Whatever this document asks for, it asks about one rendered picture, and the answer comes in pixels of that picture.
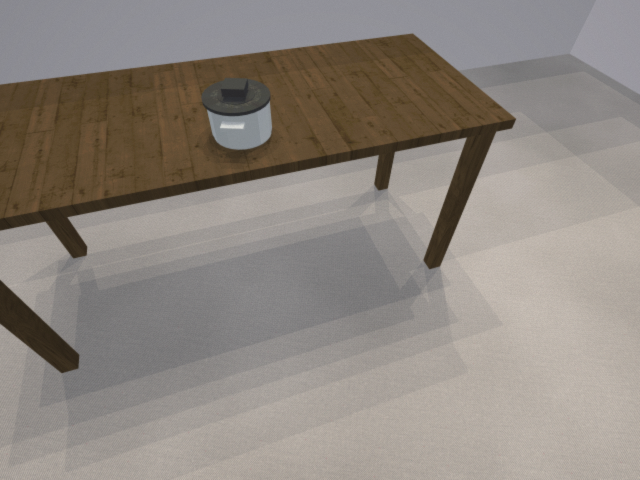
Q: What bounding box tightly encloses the table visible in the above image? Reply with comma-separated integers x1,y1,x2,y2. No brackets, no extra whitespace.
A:
0,34,516,373

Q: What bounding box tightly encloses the lid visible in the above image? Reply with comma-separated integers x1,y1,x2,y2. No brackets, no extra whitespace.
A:
201,79,270,116

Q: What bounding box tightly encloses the knob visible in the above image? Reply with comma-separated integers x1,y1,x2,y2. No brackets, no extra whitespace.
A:
221,78,248,97

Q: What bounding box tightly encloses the pot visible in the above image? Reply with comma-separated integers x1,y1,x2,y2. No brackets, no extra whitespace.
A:
207,101,272,150

